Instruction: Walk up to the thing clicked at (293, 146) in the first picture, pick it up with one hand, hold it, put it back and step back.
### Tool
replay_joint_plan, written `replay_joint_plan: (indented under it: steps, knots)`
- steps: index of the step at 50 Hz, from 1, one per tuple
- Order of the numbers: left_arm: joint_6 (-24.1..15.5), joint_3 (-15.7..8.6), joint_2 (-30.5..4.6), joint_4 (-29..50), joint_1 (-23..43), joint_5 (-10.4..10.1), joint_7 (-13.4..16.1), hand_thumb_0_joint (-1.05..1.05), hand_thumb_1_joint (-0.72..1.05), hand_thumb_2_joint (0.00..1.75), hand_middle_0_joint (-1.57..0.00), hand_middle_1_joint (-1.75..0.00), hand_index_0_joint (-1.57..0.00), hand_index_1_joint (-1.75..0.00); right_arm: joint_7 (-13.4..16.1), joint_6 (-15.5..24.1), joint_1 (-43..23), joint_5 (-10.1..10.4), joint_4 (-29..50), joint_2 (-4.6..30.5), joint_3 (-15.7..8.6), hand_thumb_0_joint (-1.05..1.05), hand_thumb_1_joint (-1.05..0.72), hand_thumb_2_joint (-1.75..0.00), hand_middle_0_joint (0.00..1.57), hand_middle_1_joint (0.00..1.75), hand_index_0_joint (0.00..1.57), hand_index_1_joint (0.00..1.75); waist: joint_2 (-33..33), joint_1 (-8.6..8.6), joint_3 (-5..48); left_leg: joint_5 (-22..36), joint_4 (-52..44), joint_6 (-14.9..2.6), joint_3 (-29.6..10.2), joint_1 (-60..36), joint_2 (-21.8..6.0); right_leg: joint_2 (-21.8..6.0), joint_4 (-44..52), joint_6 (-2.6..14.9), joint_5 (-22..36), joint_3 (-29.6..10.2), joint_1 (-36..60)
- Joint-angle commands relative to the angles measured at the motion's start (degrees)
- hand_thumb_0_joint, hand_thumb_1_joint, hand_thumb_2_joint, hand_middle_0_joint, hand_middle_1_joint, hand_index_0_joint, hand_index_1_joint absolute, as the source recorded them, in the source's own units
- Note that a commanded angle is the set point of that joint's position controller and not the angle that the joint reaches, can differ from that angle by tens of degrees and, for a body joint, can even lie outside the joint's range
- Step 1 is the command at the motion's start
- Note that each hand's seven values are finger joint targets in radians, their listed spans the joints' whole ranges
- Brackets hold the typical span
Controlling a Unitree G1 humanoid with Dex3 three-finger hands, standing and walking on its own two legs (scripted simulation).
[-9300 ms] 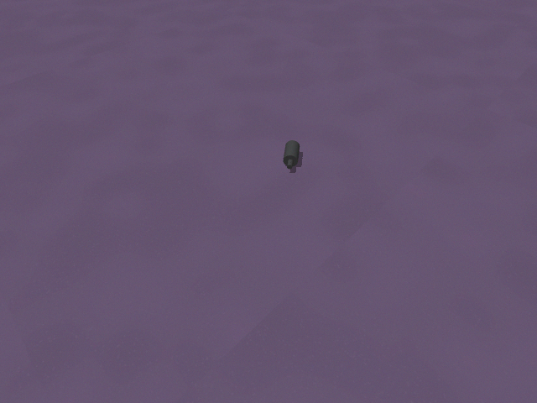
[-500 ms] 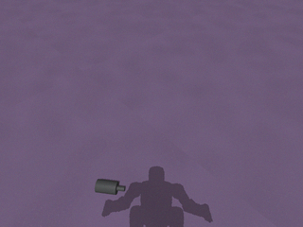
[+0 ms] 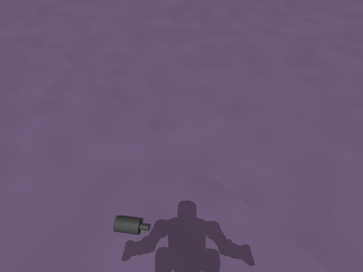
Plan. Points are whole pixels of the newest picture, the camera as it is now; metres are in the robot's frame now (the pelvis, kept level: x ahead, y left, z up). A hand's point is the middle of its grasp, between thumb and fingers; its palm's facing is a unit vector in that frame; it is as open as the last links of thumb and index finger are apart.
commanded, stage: stand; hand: left
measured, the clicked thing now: (132, 225) +0.47 +0.31 -0.74
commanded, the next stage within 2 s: walk up in 0.18 s
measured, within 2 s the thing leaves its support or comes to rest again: neither
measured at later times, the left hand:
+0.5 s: hand out of the picture +0.05 +0.37 -0.17, palm faces +0.03 -0.90 -0.43, open 7.4 cm
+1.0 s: hand out of the picture +0.15 +0.33 -0.16, palm faces -0.07 -0.92 -0.39, open 7.4 cm
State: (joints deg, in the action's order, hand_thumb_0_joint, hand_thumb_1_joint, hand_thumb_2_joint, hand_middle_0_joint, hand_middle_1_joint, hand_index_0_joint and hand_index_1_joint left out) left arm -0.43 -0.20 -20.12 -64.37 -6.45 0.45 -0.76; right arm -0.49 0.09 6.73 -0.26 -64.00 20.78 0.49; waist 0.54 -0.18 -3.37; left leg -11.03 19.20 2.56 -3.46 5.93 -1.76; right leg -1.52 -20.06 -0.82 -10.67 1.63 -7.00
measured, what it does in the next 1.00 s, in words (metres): steps on the spot: left foot, then right foot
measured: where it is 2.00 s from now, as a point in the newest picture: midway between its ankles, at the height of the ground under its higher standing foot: outside the picture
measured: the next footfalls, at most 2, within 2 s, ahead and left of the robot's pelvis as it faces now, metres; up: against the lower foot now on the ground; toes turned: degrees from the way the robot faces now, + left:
left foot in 0.46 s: +0.12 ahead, +0.22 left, +0.00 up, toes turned +3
right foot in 0.86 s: +0.11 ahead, -0.04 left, +0.00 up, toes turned -4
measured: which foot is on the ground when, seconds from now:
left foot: down 0.00-0.22, up 0.24-0.44, down 0.46-0.90, up 0.92-1.00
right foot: down 0.00-0.48, up 0.50-0.84, down 0.86-1.00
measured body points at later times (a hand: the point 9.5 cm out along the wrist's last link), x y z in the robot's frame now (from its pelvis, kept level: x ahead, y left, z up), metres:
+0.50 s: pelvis +0.03 +0.08 -0.02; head +0.05 +0.08 +0.43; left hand +0.05 +0.42 -0.14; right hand +0.10 -0.25 -0.14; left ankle +0.08 +0.21 -0.75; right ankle +0.00 -0.12 -0.74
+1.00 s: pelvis +0.06 +0.06 -0.02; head +0.10 +0.05 +0.43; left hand +0.16 +0.38 -0.13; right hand +0.16 -0.26 -0.14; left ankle +0.06 +0.20 -0.71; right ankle +0.06 -0.03 -0.75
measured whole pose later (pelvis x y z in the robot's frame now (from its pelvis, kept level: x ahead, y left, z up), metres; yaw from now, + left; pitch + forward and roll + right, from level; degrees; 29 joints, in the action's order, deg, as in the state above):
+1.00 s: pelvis +0.06 +0.06 -0.02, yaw -3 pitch -2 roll +1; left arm 1.5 -2.9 -21.3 -51.9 -10.0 2.0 -1.6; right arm 1.4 -1.0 7.3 0.8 -52.1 22.9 -2.5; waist 0.4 -1.3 -8.3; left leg -32.4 50.2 -1.1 0.1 19.5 -0.3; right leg 0.6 -36.4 2.7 -19.0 0.0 -14.9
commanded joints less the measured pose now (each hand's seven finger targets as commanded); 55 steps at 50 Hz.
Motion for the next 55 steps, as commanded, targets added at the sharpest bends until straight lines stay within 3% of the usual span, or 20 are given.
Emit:
replay_joint_plan:
  steps: [1,8,10,12,13,19,22,23,24,26,29,33,39,41,43,44,45,46,49,55]
  knots:
    - [-1.07,-2.53,-12.89,3.31,2.20,0.02,1.07,0.00,0.90,0.90,-0.20,-0.30,-0.20,-0.30,0.97,1.03,-1.23,-0.26,3.14,11.71,-2.26,0.00,-0.90,-0.90,0.20,0.30,0.20,0.30,-0.81,0.05,3.28,6.91,-3.09,-2.88,-2.90,2.52,-5.01,-5.78,3.28,1.60,5.51,-4.80,1.93]
    - [-1.15,-2.43,-12.80,3.43,1.78,0.06,1.07,0.00,0.90,0.90,-0.20,-0.30,-0.20,-0.30,0.87,1.08,-1.59,-0.21,3.23,11.87,-2.55,0.00,-0.90,-0.90,0.20,0.30,0.20,0.30,-1.03,-0.09,3.38,6.59,-3.15,-2.87,-2.98,1.57,-4.80,-5.70,3.53,1.82,4.95,-4.81,0.93]
    - [-2.33,-6.07,-18.88,3.09,-7.66,0.74,2.13,0.00,0.90,0.90,-0.20,-0.30,-0.20,-0.30,-0.85,-0.84,-1.79,-2.27,6.86,12.45,-4.82,0.00,-0.90,-0.90,0.20,0.30,0.20,0.30,-2.49,-3.55,4.20,-13.46,11.46,-4.54,3.36,14.21,1.91,-10.96,6.49,6.95,-17.13,-13.49,10.15]
    - [-2.91,-8.32,-22.51,5.25,-7.64,1.96,2.85,0.00,0.90,0.90,-0.20,-0.30,-0.20,-0.30,-1.63,-1.99,-1.75,-3.24,9.37,12.76,-5.39,0.00,-0.90,-0.90,0.20,0.30,0.20,0.30,-6.38,-4.59,-0.81,-18.46,29.67,-3.71,-1.46,24.54,-0.64,-22.60,12.77,13.96,-28.44,-25.42,5.66]
    - [-3.10,-8.37,-21.76,6.87,-5.84,1.89,2.98,0.00,0.90,0.90,-0.20,-0.30,-0.20,-0.30,-2.00,-2.14,-0.08,-3.30,9.80,13.20,-5.98,0.00,-0.90,-0.90,0.20,0.30,0.20,0.30,-5.19,-3.51,-3.30,-17.31,32.24,-3.72,-3.07,25.37,-2.37,-23.36,12.88,15.09,-29.07,-25.37,1.83]
    - [-3.36,-7.34,-18.21,11.52,-2.43,1.90,2.40,0.00,0.90,0.90,-0.20,-0.30,-0.20,-0.30,-3.47,-1.28,3.04,-2.75,12.43,10.95,-6.88,0.00,-0.90,-0.90,0.20,0.30,0.20,0.30,-10.82,-0.65,-1.47,-14.01,19.47,-2.68,-0.23,15.10,-4.16,-15.50,4.02,11.69,1.29,-9.11,-1.96]
    - [-1.95,-5.27,-14.07,13.74,1.65,0.87,1.54,0.00,0.90,0.90,-0.20,-0.30,-0.20,-0.30,-2.08,-0.50,12.01,-2.14,8.61,11.12,-7.88,0.00,-0.90,-0.90,0.20,0.30,0.20,0.30,-5.77,4.13,3.16,2.88,4.86,-1.70,6.77,-1.28,1.27,-7.80,-10.70,6.07,0.98,0.15,-9.62]
    - [-1.21,-4.07,-10.13,13.81,-2.05,0.66,1.20,0.00,0.90,0.90,-0.20,-0.30,-0.20,-0.30,-1.37,-0.11,13.83,-2.60,8.10,14.68,-8.91,0.00,-0.90,-0.90,0.20,0.30,0.20,0.30,5.78,4.56,4.37,2.12,-1.30,-3.05,-1.44,-4.45,-3.83,-2.18,-23.12,3.72,-8.80,3.36,-14.05]
    - [-0.39,-2.78,-6.57,13.84,-5.57,-0.10,1.50,0.00,0.90,0.90,-0.20,-0.30,-0.20,-0.30,-0.66,0.59,11.88,-3.03,9.63,18.37,-8.98,0.00,-0.90,-0.90,0.20,0.30,0.20,0.30,15.56,2.97,4.59,-0.80,-5.69,-6.34,-18.44,-2.21,-14.00,4.47,-29.87,2.12,-24.71,-1.30,-19.93]
    - [0.73,-4.42,-13.67,10.75,-7.91,-0.54,1.78,0.00,0.90,0.90,-0.20,-0.30,-0.20,-0.30,-0.24,0.56,3.36,-1.85,12.67,21.08,-9.08,0.00,-0.90,-0.90,0.20,0.30,0.20,0.30,8.34,0.63,0.82,-30.19,-9.82,-13.18,-23.61,14.50,-17.71,-0.08,-33.02,2.96,-22.71,-7.57,-10.95]
    - [0.65,-4.03,-12.20,7.72,-11.55,-0.87,1.41,0.00,0.90,0.90,-0.20,-0.30,-0.20,-0.30,0.17,1.61,0.04,-1.85,14.18,15.38,-7.19,0.00,-0.90,-0.90,0.20,0.30,0.20,0.30,8.66,-1.07,0.84,-11.44,-3.64,-11.13,-12.21,5.22,-13.25,-0.73,-29.79,3.03,-17.44,-9.47,-15.64]
    - [0.94,-4.75,-13.30,9.24,-8.02,-0.16,1.55,0.00,0.90,0.90,-0.20,-0.30,-0.20,-0.30,1.22,2.16,4.68,-1.02,12.91,16.87,-7.67,0.00,-0.90,-0.90,0.20,0.30,0.20,0.30,7.62,0.71,2.49,17.22,2.37,-13.44,-10.85,0.91,-16.62,-0.27,-23.37,1.66,-17.76,-6.44,-13.30]
    - [2.44,-5.85,-13.36,12.24,-7.37,1.10,0.26,0.00,0.90,0.90,-0.20,-0.30,-0.20,-0.30,2.71,2.00,3.82,-0.31,15.50,17.51,-7.93,0.00,-0.90,-0.90,0.20,0.30,0.20,0.30,7.27,0.10,3.63,26.88,6.76,-15.05,-8.88,3.22,-18.44,-0.52,-24.52,2.65,-15.30,-3.53,-11.45]
    - [2.34,-6.05,-12.52,12.48,-9.23,1.11,-0.10,0.00,0.90,0.90,-0.20,-0.30,-0.20,-0.30,2.86,1.68,1.70,-0.26,16.53,17.20,-7.81,0.00,-0.90,-0.90,0.20,0.30,0.20,0.30,6.09,-1.28,5.04,21.94,10.48,-13.55,-6.48,4.02,-16.56,-0.01,-17.64,3.41,-11.71,-2.65,-8.57]
    - [1.35,-6.70,-13.83,12.51,-10.66,1.44,0.04,0.00,0.90,0.90,-0.20,-0.30,-0.20,-0.30,2.72,1.06,1.24,0.54,17.05,15.08,-6.91,0.00,-0.90,-0.90,0.20,0.30,0.20,0.30,0.46,-2.70,6.51,16.20,19.08,-8.62,-1.06,6.77,-10.57,-2.01,-4.91,4.36,4.73,-6.54,-2.41]
    - [0.75,-7.53,-17.85,13.76,-7.97,1.96,0.15,0.00,0.90,0.90,-0.20,-0.30,-0.20,-0.30,2.68,0.97,1.65,1.15,17.76,12.82,-6.18,0.00,-0.90,-0.90,0.20,0.30,0.20,0.30,-8.04,-1.15,6.15,8.87,25.94,-5.01,3.99,12.54,-3.60,-8.56,-3.06,8.19,16.77,-17.11,-0.14]
    - [0.49,-7.17,-17.43,15.18,-5.39,1.57,0.27,0.00,0.90,0.90,-0.20,-0.30,-0.20,-0.30,2.78,0.55,0.71,1.15,17.72,10.18,-5.16,0.00,-0.90,-0.90,0.20,0.30,0.20,0.30,-10.42,-1.13,3.83,-16.80,29.88,-3.26,6.69,17.83,2.31,-14.00,-0.97,13.21,21.08,-22.44,0.64]
    - [0.45,-6.94,-18.73,16.30,-4.33,1.64,0.18,0.00,0.90,0.90,-0.20,-0.30,-0.20,-0.30,3.22,0.14,0.99,0.86,17.07,11.21,-5.54,0.00,-0.90,-0.90,0.20,0.30,0.20,0.30,-11.44,-1.78,4.60,-27.25,34.83,-3.64,3.62,13.41,1.81,-17.98,-1.71,17.69,20.57,-25.25,-5.85]
    - [0.61,-6.23,-15.41,17.81,-2.29,1.68,0.66,0.00,0.90,0.90,-0.20,-0.30,-0.20,-0.30,2.75,0.49,1.96,0.94,15.63,12.24,-5.75,0.00,-0.90,-0.90,0.20,0.30,0.20,0.30,-9.68,-0.93,1.21,-23.30,35.94,-4.08,1.23,16.77,2.75,-11.79,-4.24,14.96,24.09,-16.56,-3.75]
    - [0.65,-5.44,-13.97,18.04,-1.91,0.49,1.04,0.00,0.90,0.90,-0.20,-0.30,-0.20,-0.30,2.55,2.33,6.09,0.03,13.58,10.06,-4.52,0.00,-0.90,-0.90,0.20,0.30,0.20,0.30,-7.12,0.20,8.54,-7.05,6.81,-3.05,3.89,8.10,1.88,-9.77,-13.25,11.19,27.23,-11.08,4.19]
